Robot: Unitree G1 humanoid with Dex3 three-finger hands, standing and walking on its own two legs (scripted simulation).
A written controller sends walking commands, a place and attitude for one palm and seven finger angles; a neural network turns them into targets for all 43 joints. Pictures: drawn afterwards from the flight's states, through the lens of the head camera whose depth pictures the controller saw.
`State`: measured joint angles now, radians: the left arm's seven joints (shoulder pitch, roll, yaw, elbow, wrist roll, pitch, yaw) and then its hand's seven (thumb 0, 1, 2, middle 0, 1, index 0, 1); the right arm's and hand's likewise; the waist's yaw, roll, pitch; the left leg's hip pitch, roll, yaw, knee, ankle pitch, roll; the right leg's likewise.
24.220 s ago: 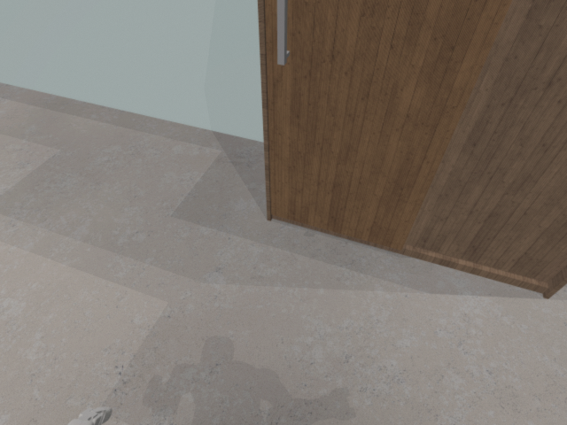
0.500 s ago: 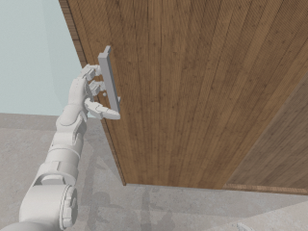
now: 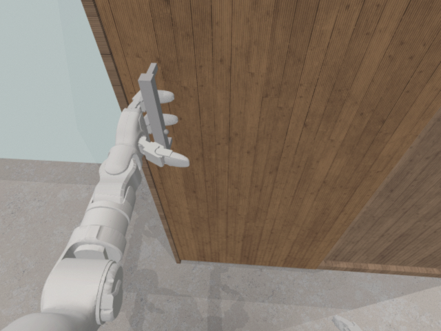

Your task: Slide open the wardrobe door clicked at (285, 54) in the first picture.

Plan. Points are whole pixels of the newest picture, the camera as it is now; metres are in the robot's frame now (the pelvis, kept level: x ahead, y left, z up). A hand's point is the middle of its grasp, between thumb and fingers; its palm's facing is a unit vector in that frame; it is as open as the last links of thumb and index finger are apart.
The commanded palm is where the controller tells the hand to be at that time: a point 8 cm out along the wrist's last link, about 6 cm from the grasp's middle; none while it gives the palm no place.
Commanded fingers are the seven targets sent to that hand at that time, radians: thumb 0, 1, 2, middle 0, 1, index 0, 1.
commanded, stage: slide the fingers in behind the handle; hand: left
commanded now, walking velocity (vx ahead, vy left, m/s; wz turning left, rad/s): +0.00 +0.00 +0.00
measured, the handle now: (159, 117) +0.48 +0.13 +0.14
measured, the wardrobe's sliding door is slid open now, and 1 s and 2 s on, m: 0.00 0.00 0.00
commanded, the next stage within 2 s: grip the handle and tug to test in 0.80 s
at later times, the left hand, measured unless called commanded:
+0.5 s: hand (168, 132) +0.43 +0.10 +0.14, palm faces -0.05 -1.00 -0.01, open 14.1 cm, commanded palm +0.40 +0.15 +0.14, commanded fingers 0.00 -0.50 0.30 -0.30 -1.20 -0.30 -1.20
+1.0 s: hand (166, 134) +0.43 +0.10 +0.14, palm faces -0.05 -1.00 -0.01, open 14.0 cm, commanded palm +0.40 +0.15 +0.14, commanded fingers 0.00 -0.22 0.42 -0.33 -1.24 -0.33 -1.24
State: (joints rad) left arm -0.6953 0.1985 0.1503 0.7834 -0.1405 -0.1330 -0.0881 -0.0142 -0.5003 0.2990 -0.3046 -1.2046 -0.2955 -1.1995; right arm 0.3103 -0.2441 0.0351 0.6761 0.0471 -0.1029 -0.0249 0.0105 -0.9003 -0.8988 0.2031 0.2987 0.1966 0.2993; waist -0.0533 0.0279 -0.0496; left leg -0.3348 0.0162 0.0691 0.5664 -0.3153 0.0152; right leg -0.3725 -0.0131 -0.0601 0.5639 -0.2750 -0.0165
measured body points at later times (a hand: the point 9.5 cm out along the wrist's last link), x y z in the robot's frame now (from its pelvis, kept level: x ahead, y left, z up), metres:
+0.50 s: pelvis +0.01 -0.01 +0.00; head +0.02 -0.02 +0.45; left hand +0.43 +0.16 +0.14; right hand +0.11 -0.26 -0.11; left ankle -0.02 +0.11 -0.73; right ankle +0.01 -0.11 -0.73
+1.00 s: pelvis +0.01 +0.00 +0.00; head +0.02 -0.01 +0.45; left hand +0.42 +0.16 +0.15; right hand +0.12 -0.24 -0.11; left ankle -0.02 +0.11 -0.73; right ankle +0.01 -0.11 -0.73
